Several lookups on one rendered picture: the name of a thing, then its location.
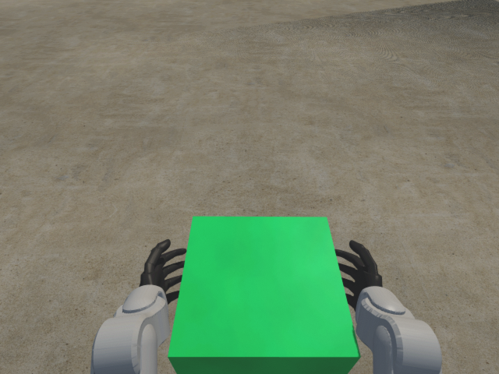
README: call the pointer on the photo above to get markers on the left robot hand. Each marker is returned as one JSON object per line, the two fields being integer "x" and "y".
{"x": 154, "y": 274}

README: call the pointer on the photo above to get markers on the right robot hand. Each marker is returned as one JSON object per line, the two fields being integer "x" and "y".
{"x": 366, "y": 274}

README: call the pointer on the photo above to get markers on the carton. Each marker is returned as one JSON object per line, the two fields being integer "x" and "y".
{"x": 262, "y": 295}

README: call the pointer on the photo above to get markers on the left robot forearm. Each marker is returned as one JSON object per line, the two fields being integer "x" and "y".
{"x": 128, "y": 342}

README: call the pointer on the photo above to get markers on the right robot forearm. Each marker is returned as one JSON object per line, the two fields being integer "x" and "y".
{"x": 400, "y": 343}

